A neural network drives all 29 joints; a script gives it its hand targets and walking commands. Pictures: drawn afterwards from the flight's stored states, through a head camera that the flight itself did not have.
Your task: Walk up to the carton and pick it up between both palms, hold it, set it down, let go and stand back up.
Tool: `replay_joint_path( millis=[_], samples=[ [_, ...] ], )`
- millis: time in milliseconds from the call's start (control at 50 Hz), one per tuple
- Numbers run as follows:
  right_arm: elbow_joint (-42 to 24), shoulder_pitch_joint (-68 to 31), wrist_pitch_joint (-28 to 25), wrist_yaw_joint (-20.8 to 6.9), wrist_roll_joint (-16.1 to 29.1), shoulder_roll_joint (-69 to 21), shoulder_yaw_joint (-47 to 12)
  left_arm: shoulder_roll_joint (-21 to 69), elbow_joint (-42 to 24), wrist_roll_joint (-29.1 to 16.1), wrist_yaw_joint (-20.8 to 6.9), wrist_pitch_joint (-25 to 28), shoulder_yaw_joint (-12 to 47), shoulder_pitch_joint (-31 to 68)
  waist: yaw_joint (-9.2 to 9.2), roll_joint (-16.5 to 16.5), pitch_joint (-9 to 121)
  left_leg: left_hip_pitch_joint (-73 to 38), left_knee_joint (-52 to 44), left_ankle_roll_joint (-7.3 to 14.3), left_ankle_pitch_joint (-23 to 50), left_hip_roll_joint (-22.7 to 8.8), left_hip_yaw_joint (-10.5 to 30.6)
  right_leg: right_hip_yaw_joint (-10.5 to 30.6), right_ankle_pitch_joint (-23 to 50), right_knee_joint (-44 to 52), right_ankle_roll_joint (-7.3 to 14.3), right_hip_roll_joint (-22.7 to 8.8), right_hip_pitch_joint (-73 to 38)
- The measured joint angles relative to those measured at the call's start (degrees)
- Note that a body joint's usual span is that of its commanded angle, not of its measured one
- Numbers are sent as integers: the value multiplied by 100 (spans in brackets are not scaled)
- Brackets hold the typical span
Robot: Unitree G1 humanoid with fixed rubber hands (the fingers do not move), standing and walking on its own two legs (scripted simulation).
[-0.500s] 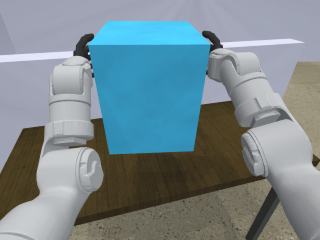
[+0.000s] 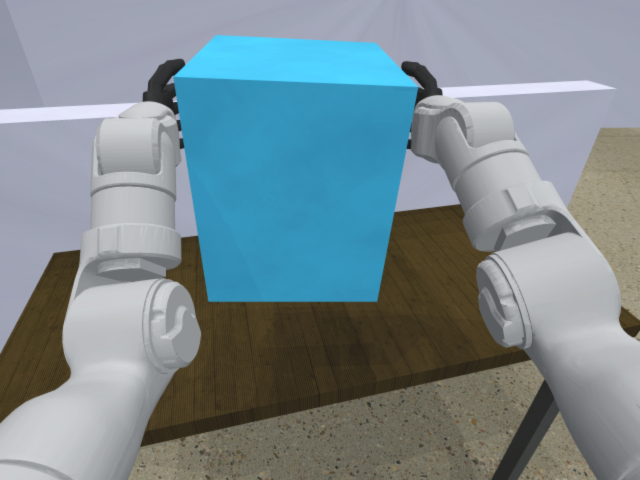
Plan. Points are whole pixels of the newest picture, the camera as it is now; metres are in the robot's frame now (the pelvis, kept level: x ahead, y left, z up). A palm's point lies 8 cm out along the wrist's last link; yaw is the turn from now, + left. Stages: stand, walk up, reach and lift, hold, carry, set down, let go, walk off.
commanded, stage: hold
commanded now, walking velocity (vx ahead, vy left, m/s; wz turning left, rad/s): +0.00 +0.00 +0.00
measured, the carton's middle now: (295, 166) +0.38 +0.00 +0.28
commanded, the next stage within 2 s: none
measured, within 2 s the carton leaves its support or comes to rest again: neither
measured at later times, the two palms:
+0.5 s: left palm (164, 131) +0.38 +0.14 +0.33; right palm (426, 124) +0.36 -0.15 +0.33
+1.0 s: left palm (159, 127) +0.38 +0.15 +0.33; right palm (420, 125) +0.36 -0.14 +0.33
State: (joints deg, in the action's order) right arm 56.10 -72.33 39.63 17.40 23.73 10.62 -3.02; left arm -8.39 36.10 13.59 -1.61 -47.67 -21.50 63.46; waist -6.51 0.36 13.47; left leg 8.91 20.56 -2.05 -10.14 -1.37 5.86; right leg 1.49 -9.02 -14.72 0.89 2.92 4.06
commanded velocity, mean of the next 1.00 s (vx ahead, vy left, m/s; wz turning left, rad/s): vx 0.00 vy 0.00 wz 0.00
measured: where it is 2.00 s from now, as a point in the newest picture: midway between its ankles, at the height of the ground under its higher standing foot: outside the picture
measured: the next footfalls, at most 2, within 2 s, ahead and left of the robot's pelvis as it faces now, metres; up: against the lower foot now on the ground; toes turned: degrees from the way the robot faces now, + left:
none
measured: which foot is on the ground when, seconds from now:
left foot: down 0.00-1.00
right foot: down 0.00-1.00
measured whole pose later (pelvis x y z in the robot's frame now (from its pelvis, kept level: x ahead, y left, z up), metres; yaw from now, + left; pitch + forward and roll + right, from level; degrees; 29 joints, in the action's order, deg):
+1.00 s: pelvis +0.00 +0.00 +0.00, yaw +0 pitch -2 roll -1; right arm 54.4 -70.9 39.8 17.8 24.6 10.6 -3.6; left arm -8.2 34.3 13.4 -1.5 -47.9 -20.7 62.3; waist -6.6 0.2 13.0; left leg 8.7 21.0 -1.9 -10.6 -1.2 5.8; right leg 1.6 -9.1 -14.4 0.7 2.8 3.5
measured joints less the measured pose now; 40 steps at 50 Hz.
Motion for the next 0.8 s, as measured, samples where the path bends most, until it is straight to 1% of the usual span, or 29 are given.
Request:
replay_joint_path(
  millis=[100, 180, 280, 400, 620, 800],
  samples=[
    [-69, 26, 4, 17, 67, 35, -83, -11, -16, -14, -7, 22, 47, -8, -7, 5, -23, -1, 25, 12, -18, 8, -8, 9, 6, 19, -15, -7, -21],
    [-156, 90, 5, 29, 133, 49, -138, 14, -179, -13, -4, -22, 89, -110, -25, 5, -46, -36, 43, 24, -39, 16, -22, 23, 1, 30, -27, -16, -67],
    [-118, 111, 29, 26, 125, 45, -79, 72, -188, 17, 8, -41, 65, -162, -10, -15, -39, -46, 45, 41, -53, 26, -54, 54, -17, 4, -39, -28, -56],
    [-225, 150, -9, 15, 171, 75, -122, 100, -428, -28, 68, -70, 150, -276, -29, -9, -50, -21, 84, 36, -71, 21, -57, 59, -16, 0, -41, -21, -46],
    [-142, 119, 10, -17, 149, 80, -109, 128, -370, -18, 94, -93, 94, -241, -18, 22, -3, -15, 65, 16, -61, 0, -44, 50, -21, -14, -17, 2, -26],
    [-95, 109, 9, -10, 97, 38, -137, 87, -165, 5, 43, -33, -44, -125, 22, 31, -22, -64, 2, 13, -28, -6, -38, 44, -13, 5, -9, 7, -56]
  ],
)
